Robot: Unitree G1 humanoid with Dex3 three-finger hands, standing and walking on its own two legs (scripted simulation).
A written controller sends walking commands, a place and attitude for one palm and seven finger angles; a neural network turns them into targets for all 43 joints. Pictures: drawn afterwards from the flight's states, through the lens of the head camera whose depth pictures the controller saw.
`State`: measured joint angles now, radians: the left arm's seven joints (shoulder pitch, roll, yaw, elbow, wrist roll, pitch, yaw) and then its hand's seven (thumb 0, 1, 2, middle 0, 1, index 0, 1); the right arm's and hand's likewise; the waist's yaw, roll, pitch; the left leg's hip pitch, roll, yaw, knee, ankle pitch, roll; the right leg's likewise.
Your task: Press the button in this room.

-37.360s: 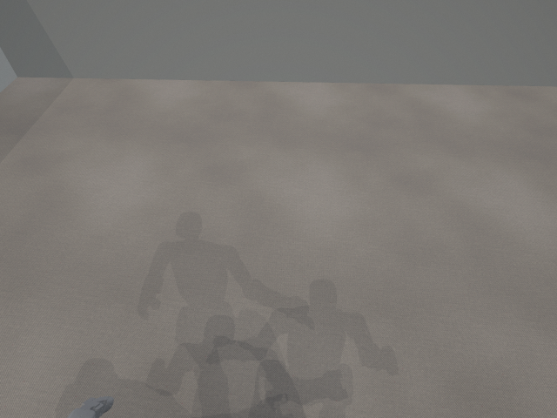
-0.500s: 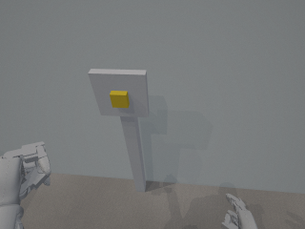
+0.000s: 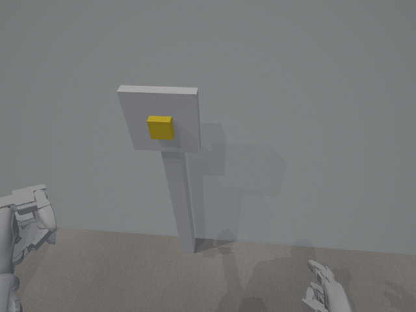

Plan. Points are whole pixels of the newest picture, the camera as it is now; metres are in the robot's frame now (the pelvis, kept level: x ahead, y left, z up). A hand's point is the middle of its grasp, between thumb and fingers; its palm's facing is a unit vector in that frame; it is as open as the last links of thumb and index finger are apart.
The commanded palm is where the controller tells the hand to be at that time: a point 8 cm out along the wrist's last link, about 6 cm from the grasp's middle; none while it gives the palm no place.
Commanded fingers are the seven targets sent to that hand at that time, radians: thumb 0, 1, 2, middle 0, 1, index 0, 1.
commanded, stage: step back with the hand held close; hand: left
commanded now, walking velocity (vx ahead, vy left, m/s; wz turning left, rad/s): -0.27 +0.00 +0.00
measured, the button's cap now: (161, 127) +0.53 +0.18 +0.07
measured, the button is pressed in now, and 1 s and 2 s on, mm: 0 0 0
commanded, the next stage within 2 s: stop stepping back and stand still in 1.34 s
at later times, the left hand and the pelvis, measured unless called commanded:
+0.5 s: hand (26, 268) +0.13 +0.26 +0.15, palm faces +0.37 -0.80 -0.46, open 3.1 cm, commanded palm +0.07 +0.29 +0.17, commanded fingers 0.00 0.90 0.90 -1.30 -1.50 -1.30 -1.50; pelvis -0.06 +0.01 -0.01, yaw +0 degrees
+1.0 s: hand out of the picture +0.06 +0.22 +0.15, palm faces +0.25 -0.84 -0.49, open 3.1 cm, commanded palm -0.01 +0.28 +0.17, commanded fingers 0.00 0.90 0.90 -1.30 -1.50 -1.30 -1.50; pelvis -0.15 +0.00 -0.01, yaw -1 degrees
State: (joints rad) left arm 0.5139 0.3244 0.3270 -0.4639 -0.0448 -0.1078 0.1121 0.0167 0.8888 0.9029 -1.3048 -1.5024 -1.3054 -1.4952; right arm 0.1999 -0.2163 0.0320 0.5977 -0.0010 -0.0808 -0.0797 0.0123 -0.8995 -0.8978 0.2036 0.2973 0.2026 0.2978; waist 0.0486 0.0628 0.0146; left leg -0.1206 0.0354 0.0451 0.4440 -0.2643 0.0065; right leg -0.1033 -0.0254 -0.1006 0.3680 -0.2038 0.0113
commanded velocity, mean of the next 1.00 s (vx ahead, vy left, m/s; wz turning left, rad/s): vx -0.31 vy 0.00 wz -0.01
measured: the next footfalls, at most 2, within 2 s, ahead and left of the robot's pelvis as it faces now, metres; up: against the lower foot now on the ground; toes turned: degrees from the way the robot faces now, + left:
right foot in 0.92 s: -0.19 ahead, -0.10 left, +0.00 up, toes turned -1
left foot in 1.62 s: -0.33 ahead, +0.13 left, +0.00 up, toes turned +3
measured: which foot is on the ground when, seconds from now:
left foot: down 0.00-1.00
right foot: down 0.00-0.66, up 0.68-0.90, down 0.92-1.00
